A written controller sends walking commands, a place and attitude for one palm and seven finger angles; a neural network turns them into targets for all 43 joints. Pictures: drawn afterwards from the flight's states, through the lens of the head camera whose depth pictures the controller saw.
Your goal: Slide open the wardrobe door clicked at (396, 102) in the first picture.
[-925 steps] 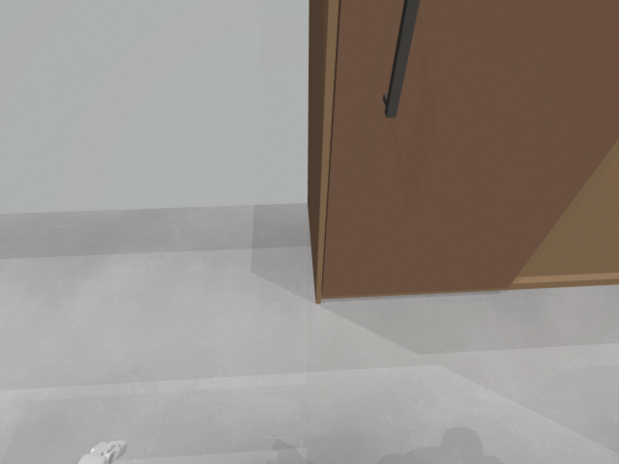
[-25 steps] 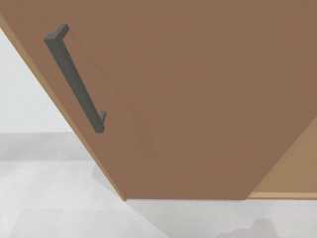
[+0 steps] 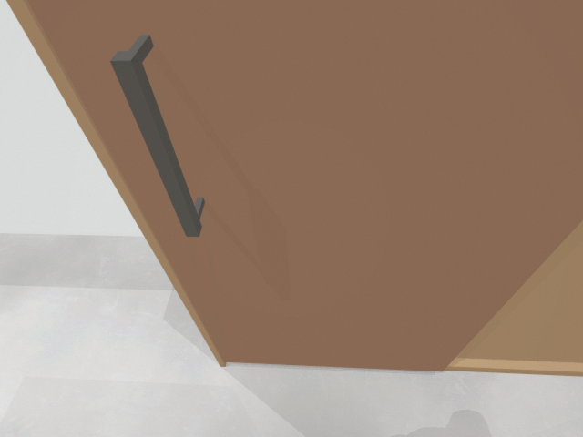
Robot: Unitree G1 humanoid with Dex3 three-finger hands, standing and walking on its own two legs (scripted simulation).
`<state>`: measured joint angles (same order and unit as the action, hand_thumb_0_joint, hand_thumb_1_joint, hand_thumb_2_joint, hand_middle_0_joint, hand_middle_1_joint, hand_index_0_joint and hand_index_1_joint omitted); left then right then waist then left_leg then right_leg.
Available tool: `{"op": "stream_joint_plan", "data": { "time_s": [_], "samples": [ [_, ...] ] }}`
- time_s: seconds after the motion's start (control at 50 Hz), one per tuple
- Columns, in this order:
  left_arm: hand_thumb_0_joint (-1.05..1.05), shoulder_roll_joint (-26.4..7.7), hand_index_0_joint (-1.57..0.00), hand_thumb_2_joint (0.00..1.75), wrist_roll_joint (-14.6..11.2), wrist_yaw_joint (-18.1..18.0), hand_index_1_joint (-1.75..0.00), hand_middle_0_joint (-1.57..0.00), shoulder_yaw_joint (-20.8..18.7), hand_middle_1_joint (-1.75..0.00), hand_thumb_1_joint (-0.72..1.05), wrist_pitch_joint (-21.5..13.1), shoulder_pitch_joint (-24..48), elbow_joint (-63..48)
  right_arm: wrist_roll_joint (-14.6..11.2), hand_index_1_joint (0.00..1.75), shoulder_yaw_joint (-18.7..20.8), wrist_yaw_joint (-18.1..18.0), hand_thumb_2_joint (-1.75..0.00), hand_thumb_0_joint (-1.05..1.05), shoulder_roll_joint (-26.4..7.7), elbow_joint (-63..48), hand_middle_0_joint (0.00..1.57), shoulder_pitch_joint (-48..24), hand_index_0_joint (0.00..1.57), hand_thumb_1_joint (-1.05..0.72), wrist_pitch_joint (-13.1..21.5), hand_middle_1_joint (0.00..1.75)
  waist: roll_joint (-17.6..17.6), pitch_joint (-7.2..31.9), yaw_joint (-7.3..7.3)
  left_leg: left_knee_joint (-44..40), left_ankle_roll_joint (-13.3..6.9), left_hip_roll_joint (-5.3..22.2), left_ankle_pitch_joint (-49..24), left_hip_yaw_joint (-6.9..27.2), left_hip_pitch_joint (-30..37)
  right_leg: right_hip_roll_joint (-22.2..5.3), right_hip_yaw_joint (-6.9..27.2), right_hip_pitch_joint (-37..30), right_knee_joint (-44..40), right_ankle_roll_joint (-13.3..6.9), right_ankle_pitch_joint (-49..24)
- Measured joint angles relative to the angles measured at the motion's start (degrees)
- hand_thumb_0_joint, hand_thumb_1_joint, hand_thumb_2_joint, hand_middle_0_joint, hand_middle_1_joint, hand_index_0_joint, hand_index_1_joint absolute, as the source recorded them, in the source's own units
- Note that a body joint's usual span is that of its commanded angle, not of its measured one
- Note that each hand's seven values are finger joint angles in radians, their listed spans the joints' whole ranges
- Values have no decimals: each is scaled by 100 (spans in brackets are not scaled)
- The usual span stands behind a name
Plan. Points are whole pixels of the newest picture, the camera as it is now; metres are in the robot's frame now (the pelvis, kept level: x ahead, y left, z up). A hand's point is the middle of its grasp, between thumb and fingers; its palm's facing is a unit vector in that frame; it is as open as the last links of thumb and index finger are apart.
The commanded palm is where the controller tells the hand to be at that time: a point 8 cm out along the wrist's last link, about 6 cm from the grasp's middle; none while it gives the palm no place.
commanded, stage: look again from close up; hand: left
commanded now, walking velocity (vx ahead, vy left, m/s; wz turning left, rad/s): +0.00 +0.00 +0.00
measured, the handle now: (172, 152) +0.41 +0.18 +0.19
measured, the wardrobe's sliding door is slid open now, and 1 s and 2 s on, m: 0.00 0.00 0.00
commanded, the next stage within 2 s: shuffle to correct the standing spot in 0.46 s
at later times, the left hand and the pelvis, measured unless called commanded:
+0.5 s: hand out of the picture -0.01 +0.18 -0.17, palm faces +0.04 -0.98 -0.20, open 7.4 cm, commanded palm none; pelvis +0.00 +0.01 +0.00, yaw +0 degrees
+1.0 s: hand out of the picture +0.00 +0.22 -0.18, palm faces +0.04 -0.97 -0.23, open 7.4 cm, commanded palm none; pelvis -0.05 +0.03 -0.01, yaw -1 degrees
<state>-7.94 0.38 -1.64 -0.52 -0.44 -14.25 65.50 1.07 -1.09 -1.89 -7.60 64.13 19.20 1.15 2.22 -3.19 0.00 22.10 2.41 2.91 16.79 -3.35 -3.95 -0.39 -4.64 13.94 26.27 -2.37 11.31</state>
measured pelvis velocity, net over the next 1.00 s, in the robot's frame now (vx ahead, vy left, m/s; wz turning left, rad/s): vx -0.05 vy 0.03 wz -0.01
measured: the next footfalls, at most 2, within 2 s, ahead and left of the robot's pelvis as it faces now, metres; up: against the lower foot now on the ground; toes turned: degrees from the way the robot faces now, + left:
right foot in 1.14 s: +0.00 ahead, -0.06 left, +0.00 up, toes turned +1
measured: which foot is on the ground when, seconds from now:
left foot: down 0.00-1.00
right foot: down 0.00-0.98, up 1.00-1.00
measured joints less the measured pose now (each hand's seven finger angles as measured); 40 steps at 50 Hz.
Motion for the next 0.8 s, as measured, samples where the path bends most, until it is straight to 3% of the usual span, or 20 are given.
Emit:
{"op": "stream_joint_plan", "data": {
  "time_s": [0.62, 0.8],
  "samples": [
    [2, 42, -20, 90, 23, -32, -29, -20, -19, -30, 92, -5, -73, 31, -15, 29, 41, -33, -89, 0, 155, 68, 19, 5, 19, -91, 19, 30, -146, -74, 23, 77, -86, -84, 51, -48, -17, -79, 65, 31, 75, 86, 22],
    [1, -29, -20, 90, 45, -58, -30, -20, -139, -30, 92, 97, 112, -261, -22, 30, 192, -18, -89, 0, 68, -269, 19, -230, 20, -91, -151, 30, -157, -214, 49, 509, -129, -173, 128, -112, -385, -183, 155, 406, 471, 108, 57]
  ]
}}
